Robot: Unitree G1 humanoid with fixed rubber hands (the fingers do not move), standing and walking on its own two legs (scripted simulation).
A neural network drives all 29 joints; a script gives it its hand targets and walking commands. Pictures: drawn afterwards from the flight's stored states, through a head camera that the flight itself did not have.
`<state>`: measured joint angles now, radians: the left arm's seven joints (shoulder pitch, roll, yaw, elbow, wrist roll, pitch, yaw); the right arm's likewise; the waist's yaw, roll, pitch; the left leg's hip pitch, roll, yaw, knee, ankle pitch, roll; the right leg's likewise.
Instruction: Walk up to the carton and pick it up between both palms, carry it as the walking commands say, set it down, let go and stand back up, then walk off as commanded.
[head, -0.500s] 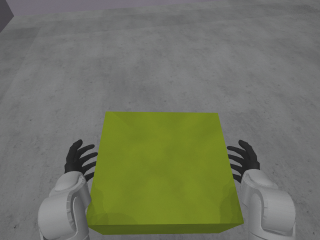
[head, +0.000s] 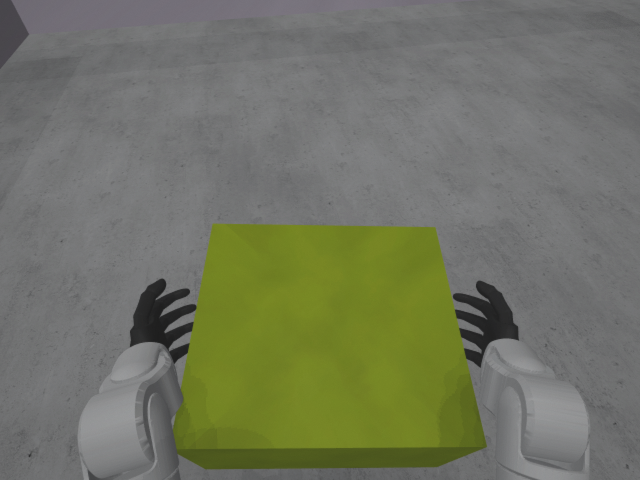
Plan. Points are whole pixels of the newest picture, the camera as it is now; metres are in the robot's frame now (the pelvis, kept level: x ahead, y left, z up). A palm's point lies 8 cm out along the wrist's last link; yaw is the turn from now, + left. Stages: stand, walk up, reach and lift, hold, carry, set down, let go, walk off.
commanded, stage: carry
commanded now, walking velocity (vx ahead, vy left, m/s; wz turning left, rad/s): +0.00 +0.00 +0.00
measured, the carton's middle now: (324, 344) +0.30 +0.00 +0.02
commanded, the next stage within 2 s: hold in 1.28 s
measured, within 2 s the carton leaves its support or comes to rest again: neither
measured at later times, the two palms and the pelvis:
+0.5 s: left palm (154, 354) +0.25 +0.18 +0.10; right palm (497, 353) +0.24 -0.18 +0.08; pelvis +0.00 +0.00 +0.00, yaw +0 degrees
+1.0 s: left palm (160, 356) +0.26 +0.18 +0.08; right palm (491, 357) +0.25 -0.18 +0.07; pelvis +0.00 +0.00 +0.00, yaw +0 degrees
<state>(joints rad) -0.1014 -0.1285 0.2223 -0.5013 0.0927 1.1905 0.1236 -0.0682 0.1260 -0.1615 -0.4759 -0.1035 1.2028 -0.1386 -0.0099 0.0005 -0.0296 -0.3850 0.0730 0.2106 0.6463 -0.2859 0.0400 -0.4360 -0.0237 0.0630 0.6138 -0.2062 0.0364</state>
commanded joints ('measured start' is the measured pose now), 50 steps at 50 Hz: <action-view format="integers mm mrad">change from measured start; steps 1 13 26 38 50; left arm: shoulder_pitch -449 -444 -444 -461 -431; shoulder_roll -866 -862 -847 -827 -764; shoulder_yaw -837 -832 -803 -758 -688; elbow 35 64 121 208 331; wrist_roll -361 -352 -328 -296 -246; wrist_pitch -1 -6 -37 -111 -176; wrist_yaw -272 -277 -284 -298 -294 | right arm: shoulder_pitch -608 -611 -609 -644 -642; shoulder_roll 851 849 833 812 739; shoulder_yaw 780 779 751 711 648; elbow -103 -82 -24 54 155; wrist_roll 399 391 368 344 303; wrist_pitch -25 -31 -62 -137 -207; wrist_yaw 265 270 276 288 287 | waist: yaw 20 22 19 20 19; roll -2 -17 -20 -25 -19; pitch -369 -339 -365 -370 -366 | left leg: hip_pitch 275 254 273 274 279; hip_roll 133 130 118 103 117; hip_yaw -157 -163 -149 -138 -141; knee -145 -167 -139 -137 -143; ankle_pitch -18 -93 -24 -19 1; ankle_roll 10 11 7 3 3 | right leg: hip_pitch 19 5 32 51 52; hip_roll -57 -50 -63 -66 -60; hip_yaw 52 54 65 67 56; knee -111 -131 -129 -139 -125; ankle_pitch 208 149 210 206 198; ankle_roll -79 -80 -84 -87 -82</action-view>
